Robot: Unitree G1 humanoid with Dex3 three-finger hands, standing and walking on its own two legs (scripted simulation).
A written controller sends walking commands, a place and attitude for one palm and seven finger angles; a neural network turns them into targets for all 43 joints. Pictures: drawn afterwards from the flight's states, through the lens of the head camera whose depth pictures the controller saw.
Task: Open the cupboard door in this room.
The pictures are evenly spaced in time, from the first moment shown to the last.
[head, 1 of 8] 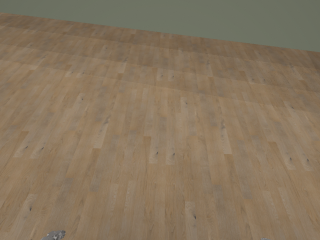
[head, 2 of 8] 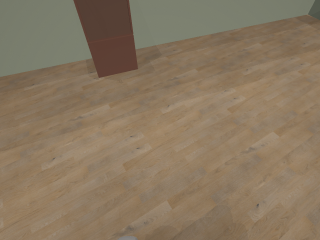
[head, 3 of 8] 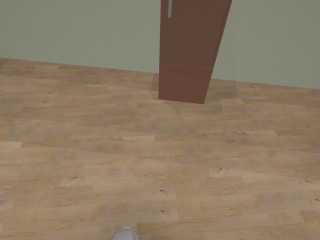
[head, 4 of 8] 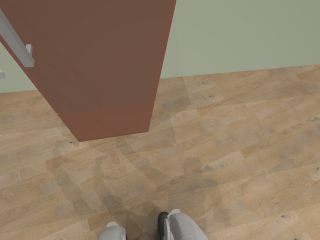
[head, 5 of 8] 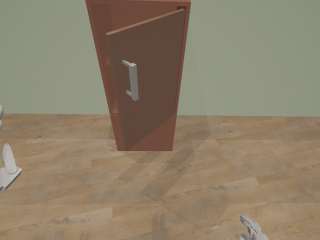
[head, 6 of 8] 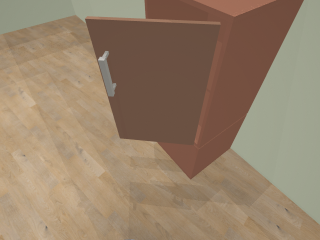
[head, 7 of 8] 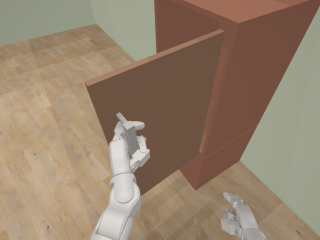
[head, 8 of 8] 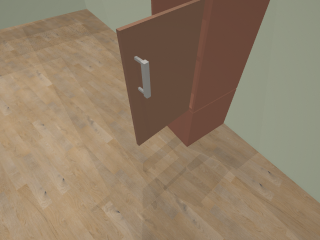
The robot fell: no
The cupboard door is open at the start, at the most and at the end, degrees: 0 97 97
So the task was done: yes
